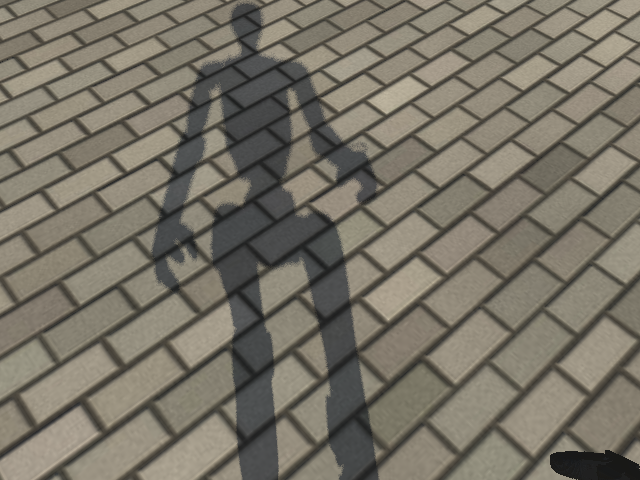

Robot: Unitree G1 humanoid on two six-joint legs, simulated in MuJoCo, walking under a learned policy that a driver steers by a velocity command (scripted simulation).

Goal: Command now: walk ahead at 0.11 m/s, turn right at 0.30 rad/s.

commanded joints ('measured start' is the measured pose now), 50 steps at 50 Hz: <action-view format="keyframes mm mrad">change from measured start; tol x32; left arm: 1 80 165 36 -67 -30 5 -4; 50 35 61 58 -220 -28 8 10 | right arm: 1 221 -166 -54 -43 16 36 -22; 35 -315 -67 -39 -56 51 -38 40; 43 266 -305 -110 65 20 -40 18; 50 83 -96 -56 95 24 -34 4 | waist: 1 -122 130 -417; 19 46 -312 50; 41 -128 -173 -130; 43 -104 341 -483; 50 -60 98 -53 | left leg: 1 674 412 -392 -35 624 284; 5 181 263 -221 -315 -382 172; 16 117 277 2 -275 -565 97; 21 -476 37 -92 573 -379 2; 38 -81 -29 -64 -11 43 -49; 41 332 -20 -50 -45 23 22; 43 977 412 -741 -108 -270 240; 50 366 247 -216 -305 -29 160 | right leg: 1 -418 -32 90 565 -213 46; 17 7 -74 -160 -148 150 -89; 21 72 -423 691 -645 -343 -310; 27 163 -262 302 -542 315 -182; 41 46 -175 273 -147 780 -91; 43 -489 32 158 491 -99 1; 50 -487 -199 92 475 166 -5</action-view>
